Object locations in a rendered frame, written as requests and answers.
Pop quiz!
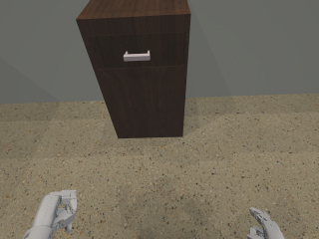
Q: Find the handle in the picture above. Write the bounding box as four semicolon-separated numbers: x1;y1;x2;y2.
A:
124;50;151;62

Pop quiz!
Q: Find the drawer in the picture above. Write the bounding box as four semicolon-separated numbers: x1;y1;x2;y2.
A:
87;31;184;69

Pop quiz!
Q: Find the left robot forearm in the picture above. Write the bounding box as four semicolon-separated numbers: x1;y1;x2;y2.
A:
22;225;54;239

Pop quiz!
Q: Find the right robot hand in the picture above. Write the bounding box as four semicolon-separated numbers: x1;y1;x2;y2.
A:
246;207;285;239

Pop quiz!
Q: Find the cabinet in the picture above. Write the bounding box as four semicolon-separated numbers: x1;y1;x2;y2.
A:
76;0;191;138

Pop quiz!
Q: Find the left robot hand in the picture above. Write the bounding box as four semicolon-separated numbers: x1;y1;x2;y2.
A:
31;189;78;233

